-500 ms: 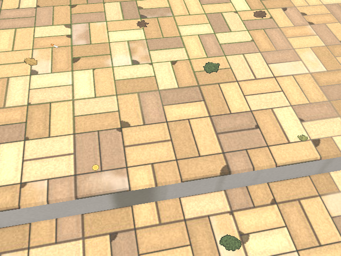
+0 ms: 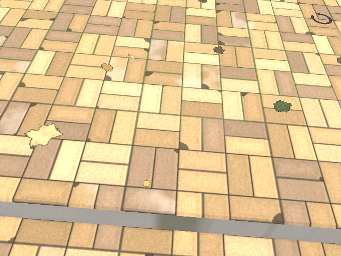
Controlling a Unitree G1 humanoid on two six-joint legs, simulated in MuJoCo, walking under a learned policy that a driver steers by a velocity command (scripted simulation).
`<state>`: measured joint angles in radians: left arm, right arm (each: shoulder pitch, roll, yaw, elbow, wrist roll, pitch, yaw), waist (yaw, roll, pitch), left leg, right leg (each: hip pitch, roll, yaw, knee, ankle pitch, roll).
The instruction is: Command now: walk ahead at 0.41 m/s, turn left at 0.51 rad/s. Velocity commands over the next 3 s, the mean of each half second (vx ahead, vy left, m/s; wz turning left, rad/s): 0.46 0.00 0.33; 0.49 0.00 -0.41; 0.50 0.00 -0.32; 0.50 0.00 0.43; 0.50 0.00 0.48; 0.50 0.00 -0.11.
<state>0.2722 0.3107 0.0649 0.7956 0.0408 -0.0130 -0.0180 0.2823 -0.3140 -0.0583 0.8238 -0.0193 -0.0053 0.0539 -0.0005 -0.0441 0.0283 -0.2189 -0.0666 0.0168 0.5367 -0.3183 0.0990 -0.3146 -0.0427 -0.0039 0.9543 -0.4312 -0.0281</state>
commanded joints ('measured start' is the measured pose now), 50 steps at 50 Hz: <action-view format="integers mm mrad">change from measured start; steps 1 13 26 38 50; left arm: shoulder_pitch -131 -337 26 -10 -302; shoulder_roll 145 15 48 94 -190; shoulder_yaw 34 -27 -5 29 -74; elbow -123 -191 23 -13 -308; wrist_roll -77 1 -26 -37 -16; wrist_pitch -95 -29 -69 -33 26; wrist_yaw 12 -20 7 15 45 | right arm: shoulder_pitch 41 188 47 106 222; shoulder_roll -141 -110 -31 -19 50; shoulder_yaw -28 -21 24 34 39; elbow -77 3 -51 -81 95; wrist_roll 57 14 -45 -16 -30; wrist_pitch -57 -51 -46 -58 -101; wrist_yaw -34 -45 -28 -86 -48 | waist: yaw -53 -76 -32 -143 7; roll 144 158 -31 12 91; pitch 68 42 -49 -108 72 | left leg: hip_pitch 291 71 -250 209 83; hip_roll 307 153 89 35 355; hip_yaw -546 -258 -62 7 -100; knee -396 -290 563 -72 -368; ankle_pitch -100 638 12 129 -92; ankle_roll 175 51 -77 -78 22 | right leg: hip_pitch -469 -123 155 -36 -1023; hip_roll -40 65 -110 -18 85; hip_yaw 89 -53 310 303 58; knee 90 -390 -729 -378 1204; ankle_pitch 129 501 523 672 -30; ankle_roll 2 47 -216 -151 -94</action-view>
